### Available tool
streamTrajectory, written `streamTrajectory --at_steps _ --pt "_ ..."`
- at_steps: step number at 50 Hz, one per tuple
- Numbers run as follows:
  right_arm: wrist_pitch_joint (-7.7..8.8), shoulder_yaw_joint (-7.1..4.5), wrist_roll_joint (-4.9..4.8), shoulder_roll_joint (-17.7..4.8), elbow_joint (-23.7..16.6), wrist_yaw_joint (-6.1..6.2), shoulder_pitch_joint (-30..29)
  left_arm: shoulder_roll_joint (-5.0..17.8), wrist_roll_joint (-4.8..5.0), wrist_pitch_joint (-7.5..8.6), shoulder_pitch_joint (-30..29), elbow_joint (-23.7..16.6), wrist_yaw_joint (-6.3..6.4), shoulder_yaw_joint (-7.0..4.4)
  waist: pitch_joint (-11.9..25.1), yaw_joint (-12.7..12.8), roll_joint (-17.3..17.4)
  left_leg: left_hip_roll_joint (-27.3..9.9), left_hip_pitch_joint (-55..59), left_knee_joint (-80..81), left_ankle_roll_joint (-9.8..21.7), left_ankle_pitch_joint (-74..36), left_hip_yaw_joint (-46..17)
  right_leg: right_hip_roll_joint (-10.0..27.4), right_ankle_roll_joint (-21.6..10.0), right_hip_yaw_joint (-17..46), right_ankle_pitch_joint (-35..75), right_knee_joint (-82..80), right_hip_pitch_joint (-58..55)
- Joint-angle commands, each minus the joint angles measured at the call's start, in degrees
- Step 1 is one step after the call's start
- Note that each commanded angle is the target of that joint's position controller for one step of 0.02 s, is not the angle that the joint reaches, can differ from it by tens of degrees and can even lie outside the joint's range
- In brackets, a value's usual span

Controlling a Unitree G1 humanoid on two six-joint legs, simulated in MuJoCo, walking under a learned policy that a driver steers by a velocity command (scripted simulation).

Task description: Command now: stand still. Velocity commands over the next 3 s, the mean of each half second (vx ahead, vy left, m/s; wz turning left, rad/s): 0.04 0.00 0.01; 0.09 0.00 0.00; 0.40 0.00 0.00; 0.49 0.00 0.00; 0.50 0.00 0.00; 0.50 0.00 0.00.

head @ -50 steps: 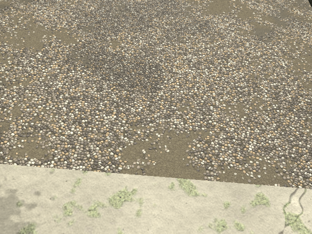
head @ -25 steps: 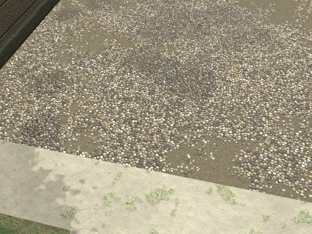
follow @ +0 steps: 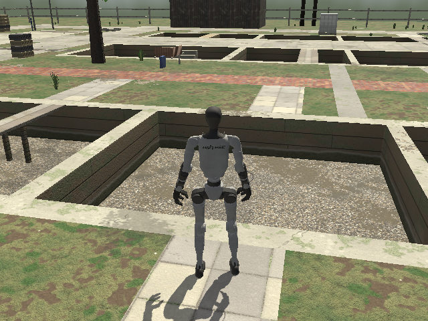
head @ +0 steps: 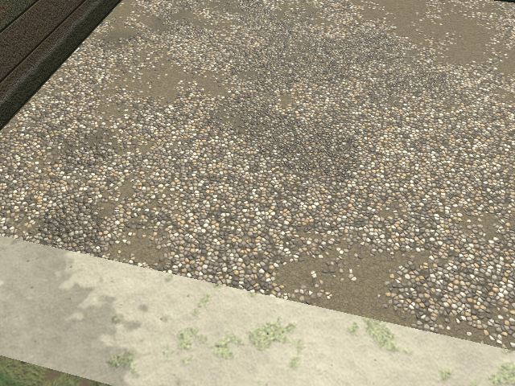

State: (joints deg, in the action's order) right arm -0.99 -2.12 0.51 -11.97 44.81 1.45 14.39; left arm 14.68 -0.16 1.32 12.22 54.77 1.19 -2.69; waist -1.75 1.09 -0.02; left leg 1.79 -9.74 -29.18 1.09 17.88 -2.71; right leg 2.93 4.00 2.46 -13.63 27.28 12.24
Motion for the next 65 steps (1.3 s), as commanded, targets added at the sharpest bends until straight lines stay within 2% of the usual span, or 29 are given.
streamTrajectory --at_steps 1,15,16,18,19,20,21,22,23,24,25,26,29,33,41,44,46,49,51,52,53,54,55,56,57,59,60,63,65 --pt "0.68 -1.70 -0.09 -6.4 -1.9 0.24 0.7 5.9 0.15 0.63 -0.2 -0.7 0.40 -1.13 0.8 -0.3 0.9 -4.1 -3.0 7.1 1.3 -9.2 -4.2 0.3 -0.8 -0.3 9.2 -2.1 -2.2" --pt "1.43 -1.20 -0.49 -5.9 5.3 0.71 3.5 5.1 0.40 -0.71 1.8 6.3 1.46 -1.15 -0.3 -0.3 0.7 -3.0 -3.3 6.9 0.4 -11.8 -2.2 -0.2 -1.6 -0.7 10.3 -2.7 -3.1" --pt "1.33 -1.18 -0.53 -5.8 6.3 0.85 4.5 4.4 0.43 -0.85 2.7 7.1 1.53 -0.99 0.7 -0.3 1.3 -2.7 -2.8 7.7 0.6 -5.8 -2.1 -1.2 -1.7 -1.9 5.5 -2.1 -3.3" --pt "0.89 -2.04 -1.29 -8.4 6.9 1.23 5.3 3.6 1.04 -0.86 1.7 7.0 1.64 -0.97 -1.9 -1.4 4.6 -4.3 -4.2 10.8 3.5 16.8 -5.8 -4.7 -2.5 -5.9 -10.1 3.9 2.3" --pt "0.96 -2.40 -1.54 -9.8 7.1 1.30 6.6 3.2 1.10 -0.37 -0.2 5.9 1.51 -0.89 -4.2 -2.5 7.3 -8.2 -4.8 14.3 6.1 26.1 -11.4 -5.2 -3.1 -6.9 -13.7 8.4 7.3" --pt "1.32 -2.26 -1.52 -9.9 6.8 1.35 5.8 1.8 0.99 0.56 -1.8 4.6 1.32 -0.49 -7.3 -2.5 9.1 -12.1 -6.5 16.9 8.1 26.3 -16.6 -4.0 -4.0 -5.4 -11.0 10.1 10.1" --pt "1.88 -1.87 -1.14 -8.8 6.8 1.40 4.2 0.6 0.74 1.40 -1.6 4.5 1.02 -0.12 -8.7 -1.5 9.2 -13.0 -9.5 16.2 8.7 20.8 -17.7 -2.1 -4.9 -3.1 -7.9 9.0 7.8" --pt "2.34 -1.21 -0.73 -7.0 6.7 1.33 1.8 -0.1 0.30 1.98 1.2 5.5 0.68 0.07 -8.0 0.8 8.2 -11.2 -11.2 12.9 7.2 11.6 -14.2 -1.2 -5.5 -2.1 -3.3 4.1 3.5" --pt "2.66 -0.87 -0.45 -5.8 6.7 1.18 0.0 1.4 -0.34 2.22 4.6 6.8 0.36 -0.14 -5.9 2.2 5.8 -7.2 -11.7 7.7 4.0 1.4 -7.8 -0.1 -5.8 -0.5 6.1 -0.7 -1.4" --pt "2.68 -1.09 -0.40 -5.4 6.7 1.37 2.1 6.9 0.16 2.25 5.9 8.1 0.27 -1.42 -4.3 -0.3 -2.0 -0.4 -9.4 1.2 0.4 -3.4 0.8 0.3 -6.9 1.6 12.8 -0.8 -1.3" --pt "2.57 -0.65 -0.34 -3.7 8.0 1.67 5.8 6.7 0.57 2.12 5.8 8.4 0.23 -1.20 -1.0 -1.6 -7.6 0.2 -6.6 -0.5 -1.7 -4.8 2.0 2.2 -8.8 4.2 14.9 -1.7 -2.1" --pt "2.44 -0.45 -0.73 -3.6 9.0 1.80 7.6 4.4 0.72 1.91 5.0 8.2 0.28 -0.62 -0.1 -1.8 -7.2 -0.7 -4.8 -0.5 -2.5 -7.2 0.9 2.9 -9.5 5.1 17.4 -1.9 -2.4" --pt "1.58 -0.33 -1.24 -5.2 11.3 2.04 8.9 4.3 0.91 1.37 4.5 8.1 0.12 -0.60 2.3 -0.9 -1.6 -2.1 -2.1 -0.5 -2.0 -18.7 0.1 0.9 -7.9 2.0 29.5 1.5 -4.9" --pt "0.64 0.25 -1.26 -4.7 12.8 1.88 9.0 3.1 1.09 0.46 4.7 8.9 0.11 -0.36 3.8 -0.7 -1.7 -2.7 -0.3 0.7 -2.1 -19.8 0.2 0.1 -7.3 0.6 31.9 1.7 -6.6" --pt "0.34 0.65 -1.19 -4.2 16.1 2.24 8.7 2.4 0.91 -1.07 3.1 8.8 0.63 -0.54 0.3 -0.5 0.1 -2.9 -0.4 3.8 -2.6 -17.6 0.8 -1.2 -6.5 -0.5 23.2 -0.8 -5.2" --pt "0.29 0.75 -1.49 -3.1 17.1 2.29 9.0 2.7 1.67 -1.57 4.3 9.4 0.99 -0.86 -0.7 -0.3 -1.5 0.3 -3.4 0.5 -1.3 4.4 4.4 -2.1 -8.6 -0.2 -6.2 -2.3 -3.6" --pt "1.29 0.96 -1.68 -2.2 15.9 2.21 6.5 4.8 1.98 -1.14 5.5 8.9 1.05 -1.46 -6.1 0.8 -5.2 0.5 -10.4 -4.5 0.3 12.2 5.2 3.1 -12.3 8.4 -27.4 -8.4 0.1" --pt "4.16 1.02 -2.08 -1.2 13.9 1.20 3.6 7.9 1.77 0.87 8.0 8.3 0.48 -2.40 -10.2 1.1 -9.8 -2.2 -14.4 -14.8 2.6 10.5 3.9 14.2 -19.0 25.6 -35.2 -16.8 4.7" --pt "5.57 0.59 -2.18 -0.9 15.6 0.15 8.6 6.8 2.01 1.77 2.2 5.9 0.01 -2.11 -9.4 -3.1 -9.6 -3.5 -7.3 -10.1 5.0 9.7 3.3 13.3 -17.5 21.6 -30.9 -14.9 10.2" --pt "5.98 0.25 -2.19 -0.7 17.9 -0.12 14.5 5.8 2.64 1.67 -2.9 4.1 -0.21 -1.77 -8.9 -7.0 -8.1 -2.9 3.6 -0.9 6.2 7.5 3.8 9.2 -14.6 14.4 -27.6 -11.2 17.1" --pt "6.01 -0.81 -1.88 -3.2 20.7 0.07 21.6 3.1 2.52 1.66 -6.3 2.5 -0.42 -1.10 -7.8 -9.7 -1.1 -6.3 12.8 7.2 7.0 7.3 -3.7 2.9 -10.6 5.7 -19.9 0.9 24.1" --pt "6.16 -2.62 -1.72 -9.9 21.7 -0.11 27.5 -0.3 2.01 2.29 -7.1 0.9 -0.49 -0.36 -4.4 -10.5 14.4 -17.9 17.4 18.0 11.1 13.0 -24.8 -4.4 -6.2 -5.2 -11.9 22.4 29.5" --pt "6.86 -2.54 -0.30 -12.0 20.6 -0.80 25.6 0.5 2.43 3.29 -7.9 -0.8 -0.30 -0.60 -6.0 -8.7 17.2 -24.6 14.6 21.4 15.8 12.9 -39.3 -5.3 -6.4 -1.6 -18.6 32.3 36.0" --pt "7.45 -1.41 -0.28 -8.0 19.0 -0.79 20.3 2.2 2.75 3.72 -6.1 -0.4 -0.31 -1.00 -8.3 -5.3 9.3 -24.0 13.8 19.4 15.0 9.8 -35.2 -1.7 -7.0 1.3 -15.3 39.2 38.5" --pt "7.69 -0.80 -0.72 -5.5 18.1 -1.01 18.2 2.0 2.69 3.97 -3.0 1.0 -0.64 -1.00 -7.5 -4.0 6.8 -21.0 14.5 18.3 12.9 5.7 -27.8 -0.2 -7.5 1.1 -10.1 41.4 39.1" --pt "7.32 -0.09 -1.30 -3.8 17.4 -1.37 16.1 3.4 1.99 4.23 -2.5 1.8 -0.80 -1.88 -6.4 -3.2 5.3 -17.0 14.9 18.8 9.3 -5.7 -16.9 2.4 -7.5 0.0 -1.9 36.8 37.7" --pt "6.74 0.48 -0.65 -2.0 17.8 -1.10 17.5 2.5 1.98 4.02 -3.7 1.4 -0.93 -1.96 -5.6 -3.5 6.0 -15.2 15.1 18.5 8.4 -13.0 -12.9 2.5 -7.2 -1.2 0.0 34.5 36.1" --pt "5.81 0.76 0.31 -2.4 18.3 -0.09 20.7 -1.0 1.64 3.30 -9.8 -1.1 -1.44 -1.06 -5.5 -4.8 5.9 -13.3 13.3 18.4 8.3 -25.4 -6.4 1.1 -5.9 -4.5 5.3 25.3 33.6" --pt "5.73 0.53 0.30 -4.2 17.6 0.39 20.4 -2.6 1.65 3.10 -14.8 -3.4 -1.81 -0.17 -6.7 -5.3 5.9 -12.4 9.0 18.7 8.2 -28.4 -3.8 -0.5 -5.4 -5.9 9.4 16.4 29.0"
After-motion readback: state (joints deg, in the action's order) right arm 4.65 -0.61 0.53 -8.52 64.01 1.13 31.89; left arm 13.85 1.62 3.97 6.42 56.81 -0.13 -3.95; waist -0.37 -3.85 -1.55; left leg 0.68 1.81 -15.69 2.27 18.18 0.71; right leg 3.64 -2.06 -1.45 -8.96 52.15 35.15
